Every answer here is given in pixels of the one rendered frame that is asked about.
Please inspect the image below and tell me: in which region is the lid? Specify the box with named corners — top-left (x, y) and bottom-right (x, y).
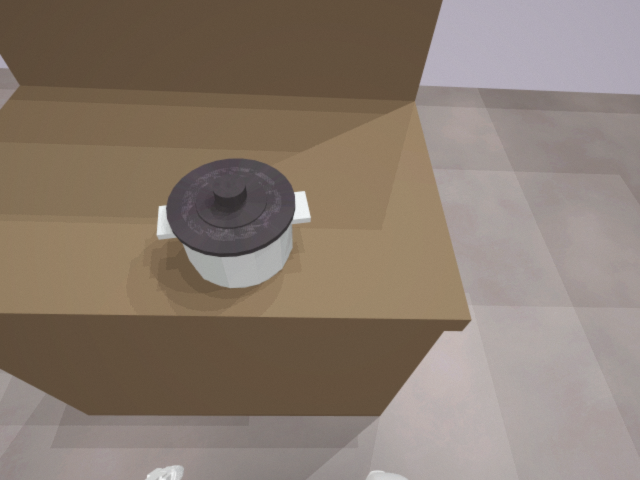
top-left (166, 158), bottom-right (295, 257)

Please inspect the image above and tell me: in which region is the knob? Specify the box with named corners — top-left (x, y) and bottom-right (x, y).
top-left (212, 174), bottom-right (247, 208)

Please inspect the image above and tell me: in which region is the table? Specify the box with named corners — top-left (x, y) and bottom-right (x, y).
top-left (0, 0), bottom-right (472, 416)

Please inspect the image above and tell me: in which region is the pot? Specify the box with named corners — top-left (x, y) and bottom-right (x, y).
top-left (157, 191), bottom-right (311, 288)

